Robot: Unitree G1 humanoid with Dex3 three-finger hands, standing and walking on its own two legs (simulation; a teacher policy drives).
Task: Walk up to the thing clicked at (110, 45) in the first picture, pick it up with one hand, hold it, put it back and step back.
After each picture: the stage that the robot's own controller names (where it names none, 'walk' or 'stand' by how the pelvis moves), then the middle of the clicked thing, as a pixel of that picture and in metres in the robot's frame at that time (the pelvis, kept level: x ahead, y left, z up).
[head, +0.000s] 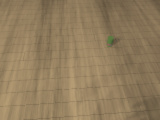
stand; (110, 41) +1.37 -0.30 -0.72
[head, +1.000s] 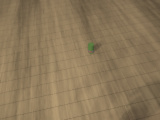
walk; (91, 48) +1.25 +0.05 -0.70
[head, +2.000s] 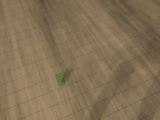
walk; (60, 79) +0.73 +0.28 -0.71
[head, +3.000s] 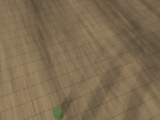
walk; (58, 114) +0.42 +0.19 -0.69
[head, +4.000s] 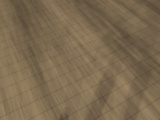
stand; out of the picture +0.35 +0.21 -0.72
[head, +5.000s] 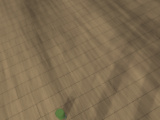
walk; (61, 114) +0.41 +0.27 -0.71
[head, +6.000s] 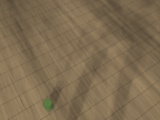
stand; (48, 105) +0.41 +0.25 -0.68
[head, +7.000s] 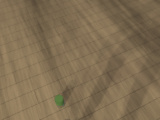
stand; (59, 101) +0.48 +0.25 -0.68
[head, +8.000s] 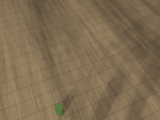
stand; (59, 110) +0.48 +0.20 -0.70
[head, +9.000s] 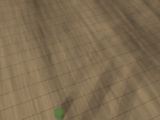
walk; (59, 114) +0.40 +0.14 -0.71
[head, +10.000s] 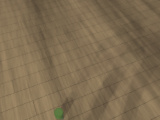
stand; (59, 114) +0.42 +0.18 -0.69
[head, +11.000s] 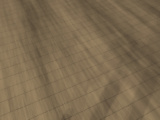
stand; out of the picture +0.38 +0.22 -0.72
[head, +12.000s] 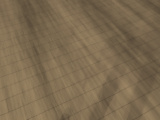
stand; out of the picture +0.35 +0.21 -0.72
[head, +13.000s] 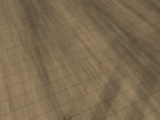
stand; out of the picture +0.35 +0.20 -0.72
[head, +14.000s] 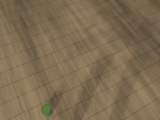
go down; (47, 110) +0.37 +0.22 -0.66
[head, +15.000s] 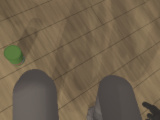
go down; (15, 56) +0.41 +0.30 -0.30
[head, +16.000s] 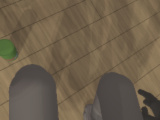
close in; (7, 51) +0.39 +0.32 -0.29
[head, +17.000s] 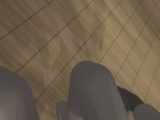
close in; out of the picture +0.35 +0.35 -0.21
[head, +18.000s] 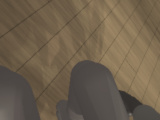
close; out of the picture +0.34 +0.35 -0.21
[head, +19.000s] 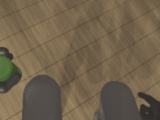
lift; (5, 72) +0.31 +0.28 -0.05
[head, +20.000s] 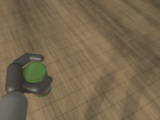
hold; (38, 80) +0.33 +0.16 +0.05
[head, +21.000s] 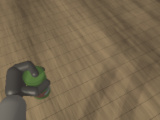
hold; (37, 83) +0.33 +0.17 +0.01
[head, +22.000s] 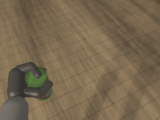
hold; (39, 84) +0.32 +0.17 +0.02
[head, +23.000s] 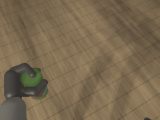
crouch; (35, 84) +0.33 +0.18 -0.05
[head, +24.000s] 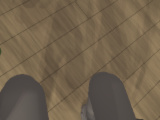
lower; out of the picture +0.42 +0.30 -0.12
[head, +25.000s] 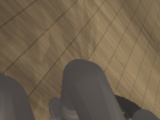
lower; out of the picture +0.38 +0.34 -0.22
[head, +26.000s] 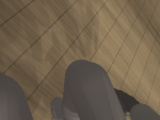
lower; out of the picture +0.37 +0.36 -0.22
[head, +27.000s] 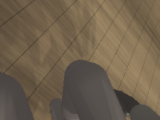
lower; out of the picture +0.37 +0.36 -0.22
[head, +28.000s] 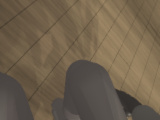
lower; out of the picture +0.36 +0.36 -0.21
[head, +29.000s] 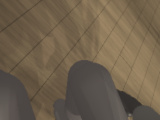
open; out of the picture +0.35 +0.35 -0.21
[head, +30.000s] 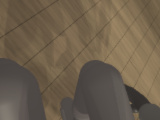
stand; out of the picture +0.36 +0.34 -0.21
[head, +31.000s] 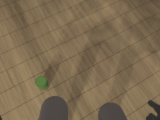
walk; (42, 83) +0.41 +0.25 -0.50
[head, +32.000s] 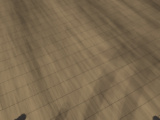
stand; out of the picture +0.38 +0.21 -0.67
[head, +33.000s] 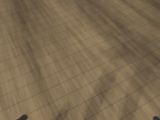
stand; out of the picture +0.37 +0.22 -0.67
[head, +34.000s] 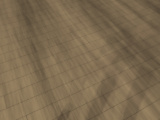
stand; out of the picture +0.38 +0.21 -0.70
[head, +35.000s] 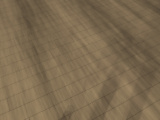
stand; out of the picture +0.38 +0.20 -0.72
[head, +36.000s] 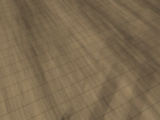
stand; out of the picture +0.36 +0.21 -0.73
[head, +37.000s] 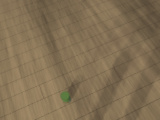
walk; (66, 97) +0.44 +0.20 -0.71
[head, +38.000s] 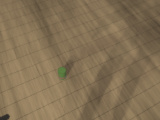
walk; (62, 73) +0.67 +0.16 -0.69
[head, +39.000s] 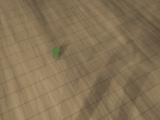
stand; (56, 53) +0.94 +0.24 -0.71
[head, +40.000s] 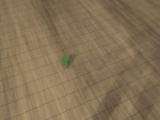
stand; (65, 62) +0.96 +0.18 -0.71
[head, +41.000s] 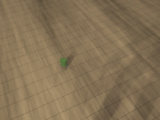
stand; (63, 63) +0.99 +0.21 -0.72
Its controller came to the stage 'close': yes
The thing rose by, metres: 0.72
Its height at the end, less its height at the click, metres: +0.00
